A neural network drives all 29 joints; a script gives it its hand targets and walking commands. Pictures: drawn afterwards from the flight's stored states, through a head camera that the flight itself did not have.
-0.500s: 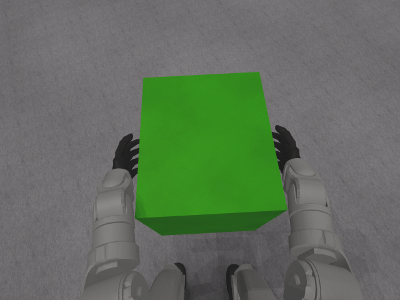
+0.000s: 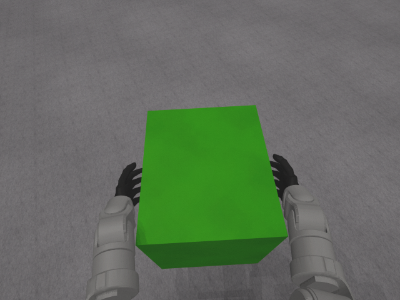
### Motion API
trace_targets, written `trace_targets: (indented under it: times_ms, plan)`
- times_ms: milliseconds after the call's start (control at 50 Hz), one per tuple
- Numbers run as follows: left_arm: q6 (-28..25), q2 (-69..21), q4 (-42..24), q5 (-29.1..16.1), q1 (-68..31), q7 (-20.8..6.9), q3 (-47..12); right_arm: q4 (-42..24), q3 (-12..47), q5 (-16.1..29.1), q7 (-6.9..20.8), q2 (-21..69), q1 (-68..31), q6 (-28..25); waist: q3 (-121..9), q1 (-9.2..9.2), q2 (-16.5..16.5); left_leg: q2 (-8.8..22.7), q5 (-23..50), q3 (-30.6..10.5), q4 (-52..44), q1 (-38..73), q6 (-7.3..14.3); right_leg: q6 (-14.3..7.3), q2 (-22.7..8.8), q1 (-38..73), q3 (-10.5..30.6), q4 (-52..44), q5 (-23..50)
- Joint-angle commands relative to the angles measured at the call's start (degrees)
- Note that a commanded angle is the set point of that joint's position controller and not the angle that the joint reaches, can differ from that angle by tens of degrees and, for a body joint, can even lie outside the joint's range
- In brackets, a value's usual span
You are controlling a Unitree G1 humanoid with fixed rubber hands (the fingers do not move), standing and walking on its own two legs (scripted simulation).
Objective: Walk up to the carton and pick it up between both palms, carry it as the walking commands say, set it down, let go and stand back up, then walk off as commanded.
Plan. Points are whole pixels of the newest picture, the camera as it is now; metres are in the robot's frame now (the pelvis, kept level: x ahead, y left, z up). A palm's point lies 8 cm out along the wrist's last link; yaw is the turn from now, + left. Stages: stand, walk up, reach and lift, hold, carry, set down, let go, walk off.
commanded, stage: reach and lift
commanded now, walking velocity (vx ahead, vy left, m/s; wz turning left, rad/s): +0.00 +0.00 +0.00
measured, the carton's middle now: (206, 191) +0.37 +0.01 -0.07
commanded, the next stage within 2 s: hold in 1.64 s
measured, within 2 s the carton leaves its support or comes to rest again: neither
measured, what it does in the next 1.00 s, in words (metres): stands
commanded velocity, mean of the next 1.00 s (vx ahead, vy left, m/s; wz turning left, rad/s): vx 0.00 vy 0.00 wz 0.00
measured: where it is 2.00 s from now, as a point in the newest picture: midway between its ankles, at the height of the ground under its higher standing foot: outside the picture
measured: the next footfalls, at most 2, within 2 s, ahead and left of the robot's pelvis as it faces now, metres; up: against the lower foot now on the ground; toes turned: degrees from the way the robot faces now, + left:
none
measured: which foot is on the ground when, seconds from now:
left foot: down 0.00-1.00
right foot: down 0.00-1.00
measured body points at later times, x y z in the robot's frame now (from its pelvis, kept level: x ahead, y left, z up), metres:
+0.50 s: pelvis +0.01 +0.00 +0.01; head +0.00 +0.00 +0.46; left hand +0.31 +0.18 +0.04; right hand +0.33 -0.16 +0.05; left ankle +0.03 +0.13 -0.73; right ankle +0.02 -0.12 -0.73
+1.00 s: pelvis +0.01 +0.00 +0.02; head +0.00 +0.01 +0.46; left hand +0.31 +0.18 +0.05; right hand +0.31 -0.17 +0.05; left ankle +0.03 +0.13 -0.73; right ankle +0.02 -0.12 -0.73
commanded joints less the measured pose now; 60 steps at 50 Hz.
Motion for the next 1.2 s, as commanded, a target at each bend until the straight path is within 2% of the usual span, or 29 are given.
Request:
trace_targets:
  times_ms: [0, 200, 380, 600, 840, 1180]
  plan:
    - [-0.01, -50.64, 0.49, -9.57, -28.00, -11.03, -34.13, 0.48, 31.90, 8.96, 10.67, 51.32, -26.27, -0.38, -24.21, 0.13, -0.62, -5.54, 13.06, -0.56, -3.34, 16.89, 0.74, -0.55, 5.25, 13.51, 0.75, -4.54, 11.98]
    - [3.92, -49.47, -2.96, -10.71, -25.68, -10.16, -35.96, -2.84, 32.98, 9.82, 9.73, 50.50, -23.99, 3.40, -17.33, 0.15, -0.50, -5.38, 11.49, -0.24, -7.82, 22.94, 0.80, -0.60, 5.19, 18.91, 0.57, -9.37, 9.82]
    - [7.80, -47.56, -8.29, -12.11, -22.90, -9.33, -38.15, -8.43, 35.07, 11.50, 8.98, 48.63, -21.61, 6.90, -12.42, 0.32, -0.31, -5.16, 11.25, -0.63, -10.94, 27.40, 0.86, -1.06, 4.94, 23.01, 0.90, -12.67, 9.21]
    - [11.94, -44.03, -14.12, -13.33, -19.43, -7.94, -39.89, -13.89, 36.81, 12.96, 7.55, 45.27, -18.26, 11.06, -7.16, -0.61, -0.39, -5.24, 9.05, -0.74, -13.81, 29.27, 0.75, -1.36, 4.78, 26.39, 0.96, -15.28, 8.13]
    - [12.48, -42.96, -16.94, -13.77, -18.42, -6.65, -40.92, -16.80, 37.19, 13.65, 6.78, 43.50, -17.38, 11.83, -7.50, -1.74, 0.18, -5.23, 9.09, -0.65, -12.86, 29.02, 0.20, -1.42, 4.96, 27.16, 0.75, -14.54, 8.48]
    - [12.59, -40.75, -19.46, -13.48, -14.07, -5.89, -41.89, -20.63, 38.84, 14.01, 5.58, 41.87, -12.69, 12.63, -7.88, -2.01, -0.33, -5.51, 13.56, -0.91, -12.68, 30.16, 0.18, -0.72, 5.28, 28.35, 0.66, -14.77, 12.95]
